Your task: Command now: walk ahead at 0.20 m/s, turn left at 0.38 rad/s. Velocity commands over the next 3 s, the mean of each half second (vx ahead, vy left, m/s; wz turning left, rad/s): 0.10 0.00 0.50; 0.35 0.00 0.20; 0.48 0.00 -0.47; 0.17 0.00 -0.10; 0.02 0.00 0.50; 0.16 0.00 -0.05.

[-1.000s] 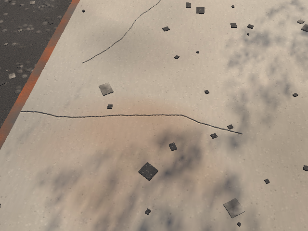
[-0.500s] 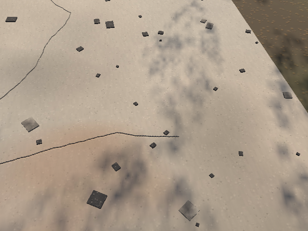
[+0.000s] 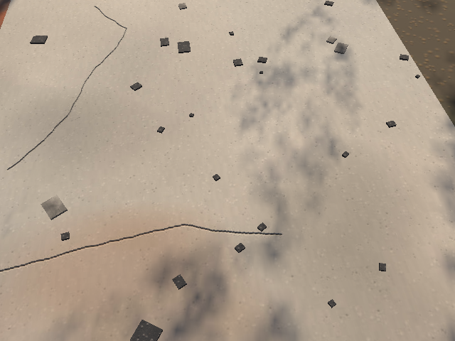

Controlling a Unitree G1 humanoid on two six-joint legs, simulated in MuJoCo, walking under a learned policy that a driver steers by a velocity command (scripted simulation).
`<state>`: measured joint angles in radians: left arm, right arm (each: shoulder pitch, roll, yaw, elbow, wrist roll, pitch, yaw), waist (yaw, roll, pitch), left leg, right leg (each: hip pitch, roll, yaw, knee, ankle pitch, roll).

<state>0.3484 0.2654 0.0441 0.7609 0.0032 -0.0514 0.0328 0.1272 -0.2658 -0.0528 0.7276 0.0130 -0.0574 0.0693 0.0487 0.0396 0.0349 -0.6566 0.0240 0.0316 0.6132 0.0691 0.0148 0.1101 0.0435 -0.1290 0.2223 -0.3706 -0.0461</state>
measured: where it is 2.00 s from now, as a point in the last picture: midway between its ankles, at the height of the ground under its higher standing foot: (218, 257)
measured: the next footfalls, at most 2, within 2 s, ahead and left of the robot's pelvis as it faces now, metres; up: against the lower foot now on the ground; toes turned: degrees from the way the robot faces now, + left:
left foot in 0.08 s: +0.22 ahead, +0.09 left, +0.00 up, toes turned +3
right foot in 0.54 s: +0.26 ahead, -0.13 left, +0.00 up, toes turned +24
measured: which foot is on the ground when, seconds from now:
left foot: up 0.00-0.06, down 0.08-0.54, up 0.56-0.94, down 0.96-1.00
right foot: down 0.00-0.06, up 0.08-0.52, down 0.54-0.96, up 0.98-1.00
